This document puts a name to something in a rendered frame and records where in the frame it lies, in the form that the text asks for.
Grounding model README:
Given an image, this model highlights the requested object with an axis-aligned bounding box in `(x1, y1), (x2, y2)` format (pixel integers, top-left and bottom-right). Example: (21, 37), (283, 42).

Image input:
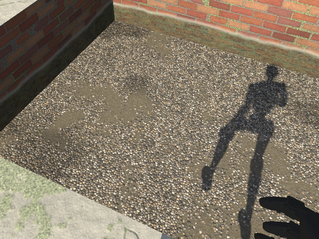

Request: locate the right robot hand
(254, 196), (319, 239)

